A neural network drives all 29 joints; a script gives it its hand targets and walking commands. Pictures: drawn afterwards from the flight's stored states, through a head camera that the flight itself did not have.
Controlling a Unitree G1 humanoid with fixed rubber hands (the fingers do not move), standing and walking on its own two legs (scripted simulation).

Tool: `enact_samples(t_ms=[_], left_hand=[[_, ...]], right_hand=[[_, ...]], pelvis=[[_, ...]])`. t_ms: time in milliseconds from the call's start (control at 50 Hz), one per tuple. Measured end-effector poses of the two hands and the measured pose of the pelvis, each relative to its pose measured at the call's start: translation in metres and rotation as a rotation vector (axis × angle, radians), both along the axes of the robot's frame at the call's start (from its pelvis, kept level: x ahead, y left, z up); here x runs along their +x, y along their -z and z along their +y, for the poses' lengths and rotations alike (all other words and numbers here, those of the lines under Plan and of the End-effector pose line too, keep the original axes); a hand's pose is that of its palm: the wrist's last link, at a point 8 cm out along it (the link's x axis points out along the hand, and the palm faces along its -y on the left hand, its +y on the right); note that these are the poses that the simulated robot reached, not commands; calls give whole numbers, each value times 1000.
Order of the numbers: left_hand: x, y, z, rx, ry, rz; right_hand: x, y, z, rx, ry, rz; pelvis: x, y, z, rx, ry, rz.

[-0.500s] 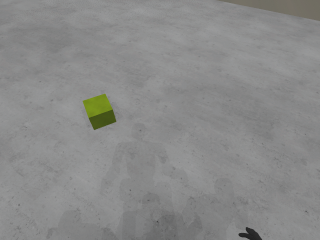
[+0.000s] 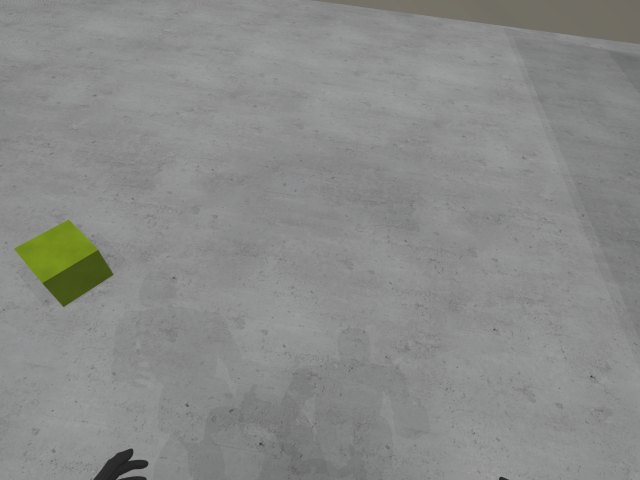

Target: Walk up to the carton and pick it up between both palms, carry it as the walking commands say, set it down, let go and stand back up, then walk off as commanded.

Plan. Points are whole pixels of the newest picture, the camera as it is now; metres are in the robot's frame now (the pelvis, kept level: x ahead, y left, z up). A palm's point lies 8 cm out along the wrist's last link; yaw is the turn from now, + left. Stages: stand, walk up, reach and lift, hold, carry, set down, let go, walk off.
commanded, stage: walk off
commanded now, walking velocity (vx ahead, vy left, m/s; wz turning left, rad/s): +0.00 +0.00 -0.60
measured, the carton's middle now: (66, 262) +0.91 +0.84 -0.70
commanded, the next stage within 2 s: none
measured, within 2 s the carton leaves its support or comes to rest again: neither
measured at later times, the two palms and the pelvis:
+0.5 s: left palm out of the picture +0.14 +0.23 -0.10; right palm out of the picture +0.06 -0.31 -0.10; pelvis -0.01 -0.02 +0.00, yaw -16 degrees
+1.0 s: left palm (237, 400) +0.26 +0.11 -0.10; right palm out of the picture -0.13 -0.28 -0.12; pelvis -0.02 -0.01 -0.01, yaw -36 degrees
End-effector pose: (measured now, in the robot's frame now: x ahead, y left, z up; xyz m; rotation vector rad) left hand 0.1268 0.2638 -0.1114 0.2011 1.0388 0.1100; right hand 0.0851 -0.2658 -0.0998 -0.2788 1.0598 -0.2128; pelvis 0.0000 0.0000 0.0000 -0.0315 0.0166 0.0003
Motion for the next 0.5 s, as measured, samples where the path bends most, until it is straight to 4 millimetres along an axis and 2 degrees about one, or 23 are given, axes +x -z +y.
enact_samples(t_ms=[80,140,180,300,400,500], left_hand=[[47,-12,-32,39,111,-92],[60,-19,-50,79,165,-130],[55,-26,-55,99,172,-117],[30,-30,-57,128,175,-42],[18,-25,-51,128,196,1],[14,-10,-35,115,220,45]], right_hand=[[-39,21,-33,24,96,48],[-60,33,-51,37,146,86],[-63,31,-55,54,164,87],[-51,21,-59,78,171,31],[-39,13,-56,71,188,-22],[-20,2,-44,45,199,-96]], pelvis=[[-2,10,-18,19,58,3],[-4,14,-29,22,90,3],[-5,9,-34,38,109,0],[-8,-2,-40,64,175,-2],[-8,-3,-36,66,229,2],[-7,1,-22,57,285,4]])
